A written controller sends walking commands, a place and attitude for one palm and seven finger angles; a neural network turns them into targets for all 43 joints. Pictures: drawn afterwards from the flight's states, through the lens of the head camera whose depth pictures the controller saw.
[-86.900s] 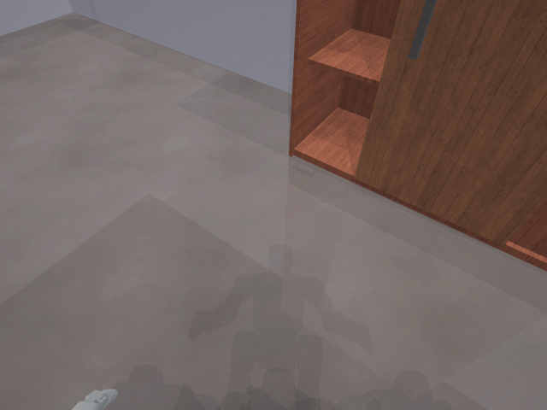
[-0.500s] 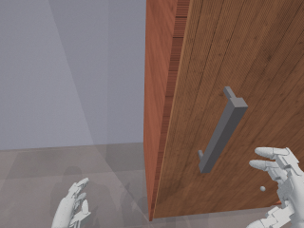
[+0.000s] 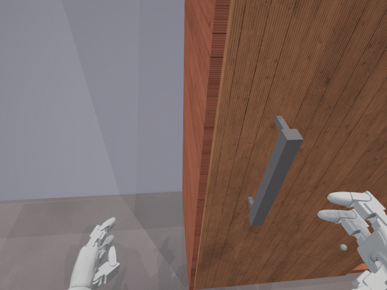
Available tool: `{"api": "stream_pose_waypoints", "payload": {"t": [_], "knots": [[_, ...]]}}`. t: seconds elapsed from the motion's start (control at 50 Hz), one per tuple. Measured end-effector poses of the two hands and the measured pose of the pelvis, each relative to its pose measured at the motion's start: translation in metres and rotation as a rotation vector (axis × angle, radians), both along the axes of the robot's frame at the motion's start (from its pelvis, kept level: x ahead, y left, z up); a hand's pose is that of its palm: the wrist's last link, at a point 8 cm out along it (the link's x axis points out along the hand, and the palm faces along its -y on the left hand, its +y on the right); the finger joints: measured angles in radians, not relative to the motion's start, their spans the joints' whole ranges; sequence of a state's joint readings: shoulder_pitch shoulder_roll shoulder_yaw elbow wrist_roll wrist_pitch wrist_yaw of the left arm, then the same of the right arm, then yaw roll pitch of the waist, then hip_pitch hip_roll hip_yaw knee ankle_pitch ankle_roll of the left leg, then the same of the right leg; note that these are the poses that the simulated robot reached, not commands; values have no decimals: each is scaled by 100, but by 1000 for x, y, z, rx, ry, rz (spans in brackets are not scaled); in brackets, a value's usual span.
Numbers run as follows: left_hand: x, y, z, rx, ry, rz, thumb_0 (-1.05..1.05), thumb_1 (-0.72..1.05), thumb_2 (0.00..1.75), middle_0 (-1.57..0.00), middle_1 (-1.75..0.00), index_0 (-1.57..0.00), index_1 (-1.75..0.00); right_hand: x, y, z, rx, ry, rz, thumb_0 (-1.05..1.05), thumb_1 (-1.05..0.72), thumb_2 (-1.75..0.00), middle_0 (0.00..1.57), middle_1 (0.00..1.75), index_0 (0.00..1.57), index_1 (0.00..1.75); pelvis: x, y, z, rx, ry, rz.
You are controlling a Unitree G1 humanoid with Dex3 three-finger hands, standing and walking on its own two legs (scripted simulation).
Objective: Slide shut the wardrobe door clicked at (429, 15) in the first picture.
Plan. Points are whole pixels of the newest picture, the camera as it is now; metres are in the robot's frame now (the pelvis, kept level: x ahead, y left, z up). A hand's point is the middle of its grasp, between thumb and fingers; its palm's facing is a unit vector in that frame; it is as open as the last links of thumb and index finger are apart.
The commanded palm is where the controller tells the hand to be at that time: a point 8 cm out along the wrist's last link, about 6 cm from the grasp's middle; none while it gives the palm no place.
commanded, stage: draw the hand back to the body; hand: right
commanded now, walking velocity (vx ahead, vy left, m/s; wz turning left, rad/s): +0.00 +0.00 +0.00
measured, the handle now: (266, 176) +0.31 -0.14 +0.12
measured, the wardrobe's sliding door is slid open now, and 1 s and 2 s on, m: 0.00 0.00 0.00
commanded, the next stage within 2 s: step back with the hand held close in 1.34 s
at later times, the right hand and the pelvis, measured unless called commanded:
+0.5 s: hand (366, 239) +0.16 -0.25 +0.16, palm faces +0.37 +0.84 -0.39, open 13.3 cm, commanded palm +0.12 -0.28 +0.18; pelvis +0.00 +0.00 +0.02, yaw +1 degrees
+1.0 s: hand (374, 200) +0.20 -0.26 +0.20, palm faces +0.45 +0.80 -0.41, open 8.4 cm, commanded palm +0.15 -0.29 +0.21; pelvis +0.01 +0.00 +0.03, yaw +3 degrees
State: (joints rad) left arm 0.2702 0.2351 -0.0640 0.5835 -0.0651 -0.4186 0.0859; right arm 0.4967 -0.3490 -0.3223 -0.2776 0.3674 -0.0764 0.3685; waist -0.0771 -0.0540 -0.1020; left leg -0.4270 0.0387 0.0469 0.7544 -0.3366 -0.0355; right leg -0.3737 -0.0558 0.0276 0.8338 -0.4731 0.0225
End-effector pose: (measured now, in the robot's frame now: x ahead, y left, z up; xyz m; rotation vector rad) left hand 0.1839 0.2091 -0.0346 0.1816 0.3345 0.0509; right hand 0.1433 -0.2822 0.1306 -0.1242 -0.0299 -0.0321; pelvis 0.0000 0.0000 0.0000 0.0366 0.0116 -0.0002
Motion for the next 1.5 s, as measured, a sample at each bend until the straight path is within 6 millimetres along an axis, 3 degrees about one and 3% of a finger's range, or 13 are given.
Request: {"api": "stream_pose_waypoints", "payload": {"t": [0.28,0.36,0.5,0.68,1.1,1.5], "knots": [[3,-3,14,-4,-35,-17,1,90,90,-21,-30,-20,-30,-8,-4,20,-6,-14,-40,-1,52,-22,26,113,25,113,0,-2,8,-7,-41,10],[-3,-1,11,32,8,-33,1,90,90,-21,-30,-20,-30,-12,-5,38,-201,-58,-203,-1,44,-25,26,108,25,108,-2,0,11,-7,-49,13],[-22,8,-7,42,149,18,1,90,90,-21,-30,-20,-30,-19,-2,44,-308,-91,-333,-1,23,-36,25,96,24,96,-3,-1,15,-17,-59,22],[-37,16,-18,38,236,69,1,90,90,-21,-30,-20,-30,-3,-9,57,-361,-143,-373,-1,-8,-51,24,78,24,78,0,-2,19,-27,-77,32],[-14,21,-5,35,237,69,1,90,90,-20,-29,-20,-30,19,-16,81,-356,-230,-396,1,-79,-85,22,36,21,36,10,1,28,-27,-89,44],[-12,16,-8,27,271,58,1,90,90,-20,-29,-20,-30,24,-14,82,-354,-218,-393,1,-89,-90,22,30,21,30,13,1,30,-26,-94,48]]}}
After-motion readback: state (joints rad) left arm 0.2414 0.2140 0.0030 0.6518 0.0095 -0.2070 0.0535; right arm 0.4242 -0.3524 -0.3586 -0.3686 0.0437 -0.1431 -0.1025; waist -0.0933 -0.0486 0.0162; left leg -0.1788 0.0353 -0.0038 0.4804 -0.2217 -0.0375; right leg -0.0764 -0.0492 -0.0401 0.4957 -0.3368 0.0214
